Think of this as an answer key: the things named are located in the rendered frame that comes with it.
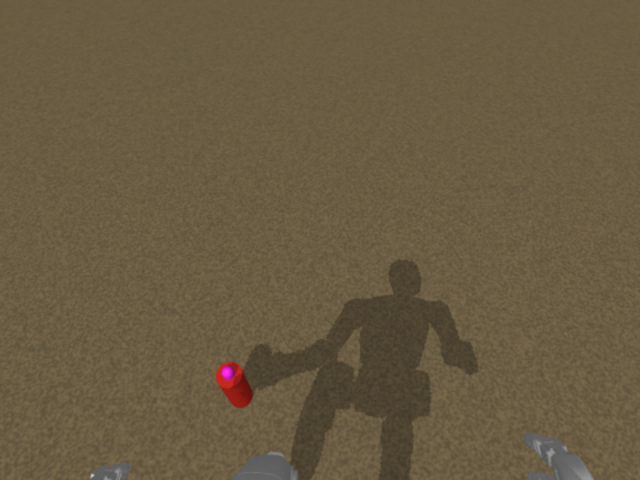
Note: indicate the bottle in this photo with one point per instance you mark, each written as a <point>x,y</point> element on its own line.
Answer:
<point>234,384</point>

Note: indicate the left robot hand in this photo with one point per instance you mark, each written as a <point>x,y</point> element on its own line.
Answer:
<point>117,471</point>

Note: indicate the right robot hand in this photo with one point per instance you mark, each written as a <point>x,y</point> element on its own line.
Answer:
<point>565,466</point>

